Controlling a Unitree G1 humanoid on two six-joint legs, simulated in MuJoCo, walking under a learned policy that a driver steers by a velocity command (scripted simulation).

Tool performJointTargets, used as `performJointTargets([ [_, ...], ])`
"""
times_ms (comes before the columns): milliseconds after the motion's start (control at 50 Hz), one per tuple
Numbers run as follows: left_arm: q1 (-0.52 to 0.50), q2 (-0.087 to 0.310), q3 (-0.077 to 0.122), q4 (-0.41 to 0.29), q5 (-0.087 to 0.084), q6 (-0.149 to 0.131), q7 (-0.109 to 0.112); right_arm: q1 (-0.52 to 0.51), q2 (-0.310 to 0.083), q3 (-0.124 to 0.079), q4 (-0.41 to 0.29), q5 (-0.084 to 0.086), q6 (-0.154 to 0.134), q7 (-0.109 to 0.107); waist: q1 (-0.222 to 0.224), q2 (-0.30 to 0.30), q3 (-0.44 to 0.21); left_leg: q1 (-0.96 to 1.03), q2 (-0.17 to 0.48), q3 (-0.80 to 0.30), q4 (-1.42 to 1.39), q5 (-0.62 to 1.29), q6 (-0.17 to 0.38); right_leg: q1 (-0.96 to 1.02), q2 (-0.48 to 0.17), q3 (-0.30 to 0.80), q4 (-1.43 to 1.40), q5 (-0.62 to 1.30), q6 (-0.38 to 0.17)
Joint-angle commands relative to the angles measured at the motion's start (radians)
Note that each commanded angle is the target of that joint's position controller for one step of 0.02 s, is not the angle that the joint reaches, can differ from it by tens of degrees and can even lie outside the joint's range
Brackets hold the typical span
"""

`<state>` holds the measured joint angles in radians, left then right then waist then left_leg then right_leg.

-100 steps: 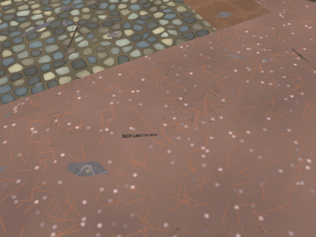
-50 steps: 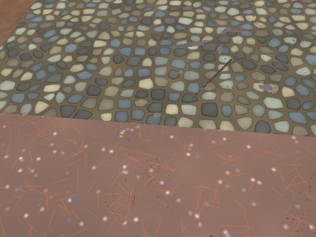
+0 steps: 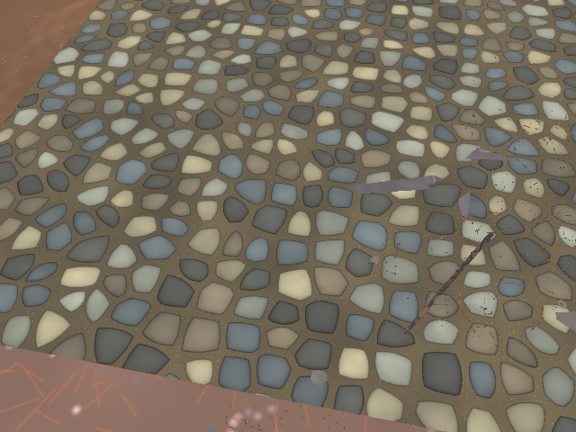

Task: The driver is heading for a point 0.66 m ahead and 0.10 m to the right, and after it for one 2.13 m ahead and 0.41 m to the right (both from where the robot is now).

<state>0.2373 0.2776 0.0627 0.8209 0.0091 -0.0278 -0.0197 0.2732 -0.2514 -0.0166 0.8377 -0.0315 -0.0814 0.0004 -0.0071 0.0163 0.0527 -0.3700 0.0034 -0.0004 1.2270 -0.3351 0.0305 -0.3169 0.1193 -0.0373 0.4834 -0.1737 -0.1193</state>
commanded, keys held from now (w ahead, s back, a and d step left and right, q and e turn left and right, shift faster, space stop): w+e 0.76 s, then w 0.06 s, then no key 0.04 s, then q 0.14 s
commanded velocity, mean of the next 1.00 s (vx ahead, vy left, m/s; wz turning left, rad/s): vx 0.47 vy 0.00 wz -0.49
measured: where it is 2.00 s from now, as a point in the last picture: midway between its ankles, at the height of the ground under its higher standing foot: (364, 387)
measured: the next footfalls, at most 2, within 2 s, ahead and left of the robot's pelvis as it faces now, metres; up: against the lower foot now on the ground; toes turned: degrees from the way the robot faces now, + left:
left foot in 0.36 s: +0.39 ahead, +0.11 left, +0.00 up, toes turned -15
right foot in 0.88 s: +0.55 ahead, -0.21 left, +0.00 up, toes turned -34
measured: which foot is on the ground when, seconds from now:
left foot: up 0.00-0.34, down 0.36-0.88, up 0.90-1.00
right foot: down 0.00-0.38, up 0.40-0.86, down 0.88-1.00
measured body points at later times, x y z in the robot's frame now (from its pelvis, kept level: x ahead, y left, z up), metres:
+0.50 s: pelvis +0.28 +0.03 +0.00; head +0.31 +0.04 +0.45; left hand +0.40 +0.30 -0.13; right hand +0.36 -0.26 -0.09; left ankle +0.35 +0.12 -0.73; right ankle +0.15 -0.05 -0.65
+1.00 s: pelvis +0.49 -0.10 +0.00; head +0.52 -0.14 +0.45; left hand +0.76 +0.01 -0.10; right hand +0.36 -0.33 -0.15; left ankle +0.44 +0.09 -0.64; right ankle +0.51 -0.19 -0.73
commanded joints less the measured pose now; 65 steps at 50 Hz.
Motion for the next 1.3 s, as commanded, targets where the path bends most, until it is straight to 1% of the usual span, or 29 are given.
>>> performJointTargets([
  [20, 0.069, 0.108, 0.026, -0.025, -0.009, -0.019, 0.008, 0.033, -0.099, -0.019, -0.08, -0.021, 0.018, 0.006, -0.02, -0.018, -0.049, -0.184, 0.077, -0.051, -0.061, 0.013, -0.036, 0.147, -0.278, 0.359, -0.255, 0.285, -0.18],
  [80, 0.1, 0.145, 0.037, -0.017, -0.01, -0.031, 0.008, -0.03, -0.083, -0.012, -0.111, -0.02, 0.039, 0.012, -0.015, -0.043, -0.034, -0.206, 0.083, -0.016, -0.195, 0.079, -0.072, 0.096, -0.236, 0.315, -0.288, 0.277, -0.175],
  [160, 0.163, 0.15, 0.043, -0.009, -0.013, -0.026, 0.009, -0.203, -0.075, -0.004, -0.168, -0.012, 0.038, 0.017, 0.049, -0.069, -0.012, -0.242, 0.072, -0.003, -0.431, 0.262, -0.095, 0.131, -0.196, 0.311, -0.28, 0.254, -0.121],
  [260, 0.228, 0.164, 0.05, -0.008, 0.002, -0.018, 0.019, -0.326, -0.087, 0.001, -0.216, 0.002, 0.022, 0.02, 0.102, -0.082, -0.03, -0.23, 0.025, -0.01, -0.588, 0.295, -0.08, 0.253, -0.219, 0.369, -0.186, 0.37, -0.099],
  [300, 0.199, 0.177, 0.053, -0.023, 0.008, -0.018, 0.026, -0.297, -0.109, -0.004, -0.218, 0.004, 0.014, 0.017, 0.074, -0.093, -0.036, -0.143, 0.01, -0.03, -0.658, 0.244, -0.06, 0.257, -0.236, 0.409, -0.141, 0.384, -0.074],
  [340, 0.14, 0.194, 0.057, -0.042, 0.01, -0.022, 0.025, -0.151, -0.145, -0.02, -0.176, 0.005, 0.003, 0.006, -0.001, -0.093, -0.081, 0.082, -0.028, -0.022, -0.729, 0.172, -0.028, 0.201, -0.215, 0.422, -0.028, 0.455, -0.037],
  [360, 0.13, 0.178, 0.051, -0.043, 0.001, -0.03, 0.017, -0.028, -0.179, -0.034, -0.146, -0.004, -0.011, -0.006, -0.066, -0.035, -0.148, 0.268, 0.01, -0.052, -0.792, 0.182, 0.003, 0.144, -0.152, 0.374, 0.148, 0.436, -0.011],
  [380, 0.135, 0.102, 0.028, -0.075, -0.011, -0.041, 0.011, 0.136, -0.256, -0.053, -0.141, -0.026, -0.017, -0.025, -0.124, 0.087, -0.303, 0.494, 0.25, -0.287, -0.829, -0.037, 0.058, 0.035, -0.089, 0.277, 0.426, 0.194, 0.015],
  [400, 0.241, 0.051, 0.017, -0.107, -0.029, -0.037, 0.011, 0.111, -0.331, -0.072, -0.145, -0.029, 0.002, -0.027, -0.046, 0.312, -0.357, 0.643, 0.452, -0.729, -0.953, -0.126, 0.16, -0.257, 0.05, 0.163, 0.635, -0.403, 0.038],
  [420, 0.233, 0.128, 0.024, -0.069, 0.006, -0.017, 0.021, 0.06, -0.246, -0.064, -0.148, -0.015, 0.015, -0.022, -0.023, 0.154, -0.247, 0.543, 0.434, -0.738, -0.95, -0.222, 0.171, -0.346, -0.054, 0.158, 0.737, -0.349, 0.032],
  [440, 0.165, 0.136, 0.027, -0.066, 0.014, -0.012, 0.012, 0.009, -0.159, -0.044, -0.161, -0.006, 0.016, -0.018, -0.025, 0.041, -0.139, 0.427, 0.382, -0.577, -0.96, -0.171, 0.151, -0.339, -0.089, 0.151, 0.735, -0.251, 0.036],
  [460, 0.127, 0.115, 0.024, -0.072, 0.014, -0.009, 0.003, -0.022, -0.122, -0.034, -0.155, -0.007, 0.014, -0.014, -0.013, 0.019, -0.08, 0.343, 0.33, -0.433, -0.984, -0.024, 0.132, -0.318, -0.118, 0.139, 0.701, -0.194, 0.048],
  [500, 0.111, 0.099, 0.022, -0.075, 0.029, 0.012, -0.016, -0.013, -0.108, -0.03, -0.133, -0.001, 0.002, -0.015, 0.004, 0.094, -0.049, 0.271, 0.26, -0.251, -1.013, 0.164, 0.102, -0.283, -0.151, 0.117, 0.667, -0.159, 0.068],
  [560, 0.062, 0.081, 0.016, -0.102, 0.027, 0.03, -0.033, 0.026, -0.119, -0.039, -0.105, 0.014, -0.022, -0.005, 0.012, 0.094, -0.052, 0.272, 0.26, -0.139, -1.039, 0.341, 0.118, -0.315, -0.161, 0.104, 0.662, -0.1, 0.083],
  [660, -0.098, 0.055, 0.001, -0.161, 0.026, 0.032, -0.05, 0.065, -0.126, -0.048, -0.069, 0.012, -0.021, -0.002, -0.008, 0.075, -0.009, 0.3, 0.243, 0.022, -1.075, 0.419, 0.121, -0.401, -0.181, 0.067, 0.504, 0.056, 0.105],
  [780, -0.26, 0.036, -0.019, -0.22, 0.03, 0.024, -0.068, 0.128, -0.158, -0.06, -0.026, 0.013, -0.01, -0.008, -0.047, 0.071, 0.031, 0.351, 0.257, 0.143, -1.047, 0.494, 0.088, -0.286, -0.167, -0.037, 0.202, 0.087, 0.052],
  [820, -0.256, 0.042, -0.017, -0.223, 0.038, 0.022, -0.059, 0.156, -0.174, -0.062, -0.002, 0.011, 0.003, -0.01, -0.039, 0.076, 0.025, 0.401, 0.27, 0.166, -0.976, 0.685, 0.081, -0.225, -0.126, -0.064, 0.145, -0.003, 0.017],
  [860, -0.115, 0.056, -0.006, -0.179, 0.051, 0.005, -0.041, 0.158, -0.197, -0.063, 0.015, 0.013, 0.018, -0.016, 0.026, 0.079, -0.052, 0.425, 0.256, 0.198, -0.726, 1.03, 0.064, -0.049, -0.045, -0.081, 0.071, -0.042, -0.022],
  [880, 0.047, 0.067, 0.003, -0.12, 0.065, -0.011, -0.028, 0.159, -0.182, -0.054, 0.017, 0.024, 0.021, -0.017, 0.098, 0.04, -0.144, 0.332, 0.221, 0.223, -0.519, 0.946, 0.038, 0.183, -0.04, -0.054, -0.028, 0.092, -0.044],
  [900, 0.176, 0.138, 0.018, -0.092, 0.078, -0.021, -0.011, 0.18, -0.111, -0.031, -0.019, 0.029, 0.016, -0.013, 0.13, -0.08, -0.289, 0.103, 0.173, 0.221, -0.24, 0.452, 0.011, 0.482, -0.278, 0.187, 0.002, 0.292, -0.082],
  [920, 0.165, 0.238, 0.037, -0.104, 0.044, -0.017, 0.002, 0.287, -0.032, -0.01, -0.039, 0.061, 0.026, -0.003, 0.078, -0.273, -0.461, -0.17, -0.006, 0.14, 0.103, -0.33, -0.029, 0.708, -0.622, 0.617, -0.025, 0.742, -0.257],
  [940, 0.188, 0.209, 0.042, -0.099, 0.001, -0.011, 0.018, 0.169, -0.137, -0.043, -0.019, 0.044, 0.041, -0.02, 0.131, -0.052, -0.442, -0.163, 0.005, -0.048, 0.136, -0.217, -0.019, 0.619, -0.544, 0.471, -0.002, 0.956, -0.23],
  [960, 0.11, 0.16, 0.021, -0.085, 0.0, -0.018, 0.027, 0.117, -0.089, -0.031, -0.035, 0.064, 0.035, -0.017, 0.088, -0.1, -0.297, -0.182, 0.019, -0.086, 0.093, -0.171, -0.013, 0.492, -0.513, 0.314, -0.033, 1.006, -0.196],
  [980, 0.05, 0.091, 0.0, -0.078, 0.002, -0.021, 0.027, 0.116, -0.081, -0.027, -0.017, 0.052, 0.035, -0.017, 0.044, -0.056, -0.179, -0.175, 0.054, -0.071, -0.007, -0.134, -0.012, 0.365, -0.458, 0.23, -0.087, 0.897, -0.132],
  [1000, 0.001, 0.05, -0.014, -0.076, -0.002, -0.024, 0.03, 0.128, -0.086, -0.033, 0.004, 0.032, 0.049, -0.015, 0.011, -0.062, -0.117, -0.138, 0.068, -0.065, -0.071, -0.099, -0.016, 0.277, -0.416, 0.174, -0.126, 0.82, -0.085],
  [1020, -0.034, 0.029, -0.023, -0.078, -0.003, -0.024, 0.032, 0.178, -0.078, -0.035, 0.028, 0.015, 0.068, -0.011, -0.022, -0.09, -0.105, -0.066, 0.061, -0.049, -0.098, -0.064, -0.027, 0.198, -0.39, 0.115, -0.16, 0.8, -0.063],
  [1120, -0.043, 0.062, -0.016, -0.062, 0.005, -0.042, 0.041, 0.159, -0.047, -0.051, 0.026, 0.011, 0.102, 0.003, -0.05, -0.109, -0.109, -0.055, 0.027, -0.002, -0.142, 0.067, -0.044, 0.132, -0.364, -0.026, -0.201, 0.769, -0.07],
  [1200, -0.01, 0.052, -0.016, -0.041, 0.006, -0.022, 0.056, 0.037, -0.032, -0.048, -0.023, 0.002, 0.116, 0.013, -0.015, -0.134, -0.071, -0.098, 0.052, 0.023, -0.312, 0.129, -0.045, 0.154, -0.365, -0.075, -0.201, 0.579, -0.076],
  [1300, 0.031, 0.09, 0.004, -0.023, 0.016, 0.006, 0.055, -0.03, -0.038, -0.048, -0.07, -0.001, 0.125, 0.024, 0.017, -0.124, -0.067, -0.061, 0.038, 0.065, -0.446, 0.038, -0.013, 0.196, -0.425, -0.064, -0.143, 0.48, -0.096],
])
Velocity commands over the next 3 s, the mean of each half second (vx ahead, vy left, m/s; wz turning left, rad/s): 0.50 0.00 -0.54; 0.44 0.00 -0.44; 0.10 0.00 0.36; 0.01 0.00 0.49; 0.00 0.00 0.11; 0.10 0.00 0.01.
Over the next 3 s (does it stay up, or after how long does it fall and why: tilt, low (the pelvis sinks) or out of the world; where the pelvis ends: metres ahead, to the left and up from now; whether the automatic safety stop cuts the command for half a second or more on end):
stays up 0.58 -0.15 0.01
